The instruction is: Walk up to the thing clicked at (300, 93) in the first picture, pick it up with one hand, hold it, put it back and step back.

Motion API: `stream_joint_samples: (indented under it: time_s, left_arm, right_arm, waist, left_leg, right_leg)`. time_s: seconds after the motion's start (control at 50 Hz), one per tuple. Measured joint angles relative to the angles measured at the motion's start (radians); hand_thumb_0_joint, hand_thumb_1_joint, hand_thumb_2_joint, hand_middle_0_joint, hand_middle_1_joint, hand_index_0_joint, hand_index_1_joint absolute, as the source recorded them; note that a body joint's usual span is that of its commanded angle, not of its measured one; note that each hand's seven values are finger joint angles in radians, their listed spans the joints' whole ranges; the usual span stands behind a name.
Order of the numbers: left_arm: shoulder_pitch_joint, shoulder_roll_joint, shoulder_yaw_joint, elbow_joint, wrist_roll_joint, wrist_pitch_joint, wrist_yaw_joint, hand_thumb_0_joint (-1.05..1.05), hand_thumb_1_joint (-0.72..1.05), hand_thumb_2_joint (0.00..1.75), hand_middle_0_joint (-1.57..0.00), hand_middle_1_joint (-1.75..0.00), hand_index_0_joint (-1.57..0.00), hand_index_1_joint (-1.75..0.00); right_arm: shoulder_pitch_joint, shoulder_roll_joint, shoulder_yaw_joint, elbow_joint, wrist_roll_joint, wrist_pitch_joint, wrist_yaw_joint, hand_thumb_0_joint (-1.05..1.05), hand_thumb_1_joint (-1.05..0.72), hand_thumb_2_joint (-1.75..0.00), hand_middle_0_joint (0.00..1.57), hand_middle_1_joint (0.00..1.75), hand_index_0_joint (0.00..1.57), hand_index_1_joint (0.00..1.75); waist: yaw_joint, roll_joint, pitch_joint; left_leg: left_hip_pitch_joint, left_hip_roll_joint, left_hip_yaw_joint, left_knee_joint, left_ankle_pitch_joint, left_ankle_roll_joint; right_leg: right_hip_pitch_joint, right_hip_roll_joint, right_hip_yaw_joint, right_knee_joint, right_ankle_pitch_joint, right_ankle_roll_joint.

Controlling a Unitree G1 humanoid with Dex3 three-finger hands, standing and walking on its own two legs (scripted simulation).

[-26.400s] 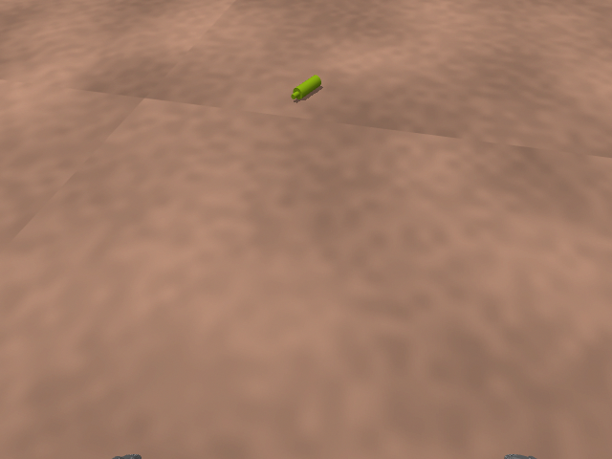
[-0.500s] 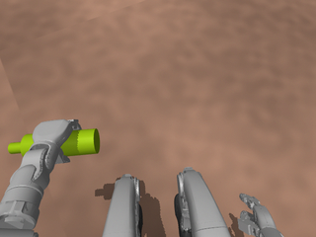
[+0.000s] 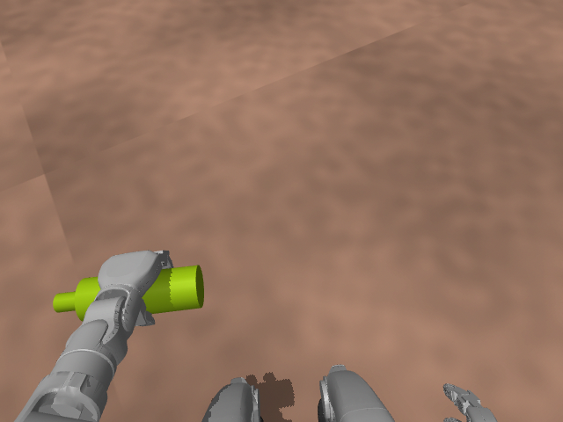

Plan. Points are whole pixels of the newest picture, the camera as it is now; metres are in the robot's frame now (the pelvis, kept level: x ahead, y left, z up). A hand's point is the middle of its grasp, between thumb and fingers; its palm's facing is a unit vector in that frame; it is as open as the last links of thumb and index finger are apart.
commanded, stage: lift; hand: left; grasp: from above
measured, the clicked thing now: (130, 294) +0.33 +0.26 -0.09
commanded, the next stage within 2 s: hold in 0.20 s
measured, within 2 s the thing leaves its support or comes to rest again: neither
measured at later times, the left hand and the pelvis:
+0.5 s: hand (134, 271) +0.34 +0.23 -0.02, palm faces -0.46 -0.07 -0.88, open 10.0 cm; pelvis +0.04 +0.00 +0.05, yaw +0 degrees
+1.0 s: hand (129, 269) +0.33 +0.22 +0.01, palm faces -0.47 -0.05 -0.88, open 10.0 cm; pelvis +0.04 +0.00 +0.06, yaw +0 degrees
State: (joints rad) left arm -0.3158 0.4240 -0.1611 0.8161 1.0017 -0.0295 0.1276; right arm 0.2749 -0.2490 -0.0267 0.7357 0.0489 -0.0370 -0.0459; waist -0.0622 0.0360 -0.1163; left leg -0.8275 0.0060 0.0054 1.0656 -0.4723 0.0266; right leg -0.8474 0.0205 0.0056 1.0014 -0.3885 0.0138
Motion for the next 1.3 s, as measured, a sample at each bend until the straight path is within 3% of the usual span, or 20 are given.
stream_joint_samples:
  time_s: [0.24,0.56,0.88,1.3]
  left_arm:
    - [0.025,-0.023,-0.021,-0.028,-0.019,0.025,-0.014,0.0,0.0,0.56,-0.61,-0.71,-0.65,-0.67]
    - [0.039,-0.027,-0.046,-0.056,-0.015,0.031,-0.053,0.0,0.0,0.56,-0.61,-0.72,-0.64,-0.68]
    - [0.072,-0.027,-0.047,-0.119,0.001,0.023,-0.108,0.0,-0.02,0.6,-0.62,-0.73,-0.65,-0.69]
    - [0.101,-0.032,-0.053,-0.164,-0.013,0.007,-0.136,0.0,-0.05,0.64,-0.62,-0.74,-0.65,-0.7]
  right_arm:
    - [-0.008,0.006,-0.004,-0.002,0.002,0.01,-0.003,0.0,-0.9,-0.9,0.2,0.3,0.2,0.3]
    - [-0.032,-0.002,-0.013,-0.006,0.007,0.033,-0.003,0.0,-0.9,-0.89,0.2,0.3,0.2,0.3]
    - [-0.02,-0.01,-0.018,-0.043,0.01,0.073,0.008,0.0,-0.9,-0.9,0.2,0.3,0.2,0.3]
    - [-0.05,-0.011,-0.004,-0.057,0.015,0.084,-0.007,0.01,-0.91,-0.9,0.2,0.3,0.2,0.3]
  waist:
    - [0.017,-0.002,0.036]
    - [0.036,0.005,0.041]
    - [0.047,0.008,0.053]
    - [0.058,0.015,0.092]
  left_leg:
    - [0.188,-0.004,0.006,-0.192,0.057,-0.003]
    - [0.354,-0.012,0.014,-0.346,0.093,0.001]
    - [0.438,-0.015,0.022,-0.421,0.123,0.001]
    - [0.517,-0.017,0.021,-0.503,0.184,-0.007]
  right_leg:
    - [0.182,-0.004,0.008,-0.179,0.05,-0.002]
    - [0.342,-0.011,0.018,-0.32,0.079,0.001]
    - [0.42,-0.014,0.027,-0.386,0.105,0.002]
    - [0.489,-0.016,0.028,-0.445,0.154,-0.007]
